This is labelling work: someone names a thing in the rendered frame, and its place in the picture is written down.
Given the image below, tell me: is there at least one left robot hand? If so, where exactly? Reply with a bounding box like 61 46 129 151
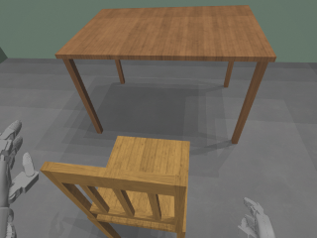
0 120 39 208

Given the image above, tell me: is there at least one chair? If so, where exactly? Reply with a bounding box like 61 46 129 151
40 136 190 238

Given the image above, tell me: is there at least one left robot forearm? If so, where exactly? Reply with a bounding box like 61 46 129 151
0 207 17 238

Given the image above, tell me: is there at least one right robot hand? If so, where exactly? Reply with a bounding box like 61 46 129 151
238 197 276 238

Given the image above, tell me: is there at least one table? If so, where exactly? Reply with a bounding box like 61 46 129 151
54 5 277 144

